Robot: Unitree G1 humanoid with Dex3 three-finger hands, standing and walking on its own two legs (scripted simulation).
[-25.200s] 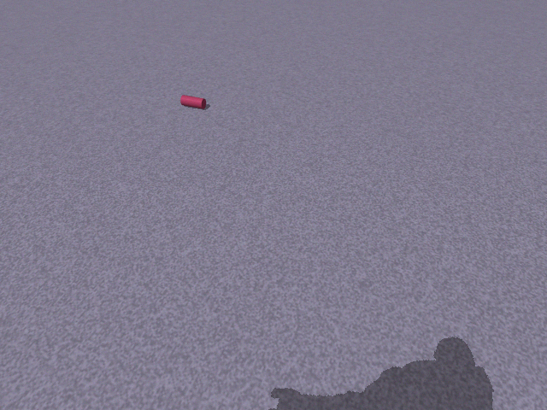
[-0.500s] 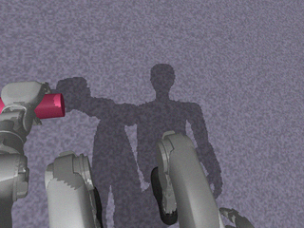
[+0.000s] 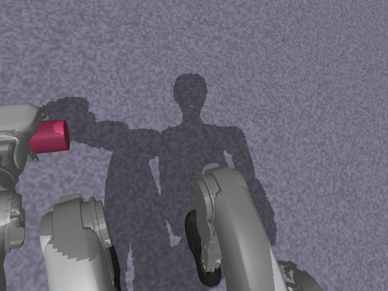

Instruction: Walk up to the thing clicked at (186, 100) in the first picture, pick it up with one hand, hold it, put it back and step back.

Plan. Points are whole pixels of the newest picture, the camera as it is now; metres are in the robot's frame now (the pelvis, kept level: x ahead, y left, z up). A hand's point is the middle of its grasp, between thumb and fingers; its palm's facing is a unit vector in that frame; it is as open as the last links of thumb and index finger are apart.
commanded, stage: lower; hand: left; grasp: from above
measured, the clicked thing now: (25, 138) +0.46 +0.27 -0.21
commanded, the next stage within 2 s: rest in 0.12 s
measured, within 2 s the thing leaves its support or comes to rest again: rests again in 1.62 s
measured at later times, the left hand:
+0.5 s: hand (37, 141) +0.46 +0.26 -0.24, palm faces -0.49 -0.07 -0.87, open 9.8 cm
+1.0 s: hand (39, 144) +0.46 +0.26 -0.26, palm faces -0.49 -0.09 -0.87, open 9.7 cm
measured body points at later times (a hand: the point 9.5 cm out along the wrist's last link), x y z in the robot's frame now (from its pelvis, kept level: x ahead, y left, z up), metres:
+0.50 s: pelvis +0.01 +0.00 -0.02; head +0.27 +0.08 +0.34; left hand +0.48 +0.26 -0.19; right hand +0.04 -0.26 -0.11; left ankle +0.07 +0.13 -0.29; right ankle +0.10 -0.13 -0.29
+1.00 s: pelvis +0.01 +0.00 -0.03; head +0.28 +0.09 +0.32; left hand +0.48 +0.26 -0.21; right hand +0.04 -0.27 -0.11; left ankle +0.07 +0.13 -0.29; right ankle +0.10 -0.13 -0.29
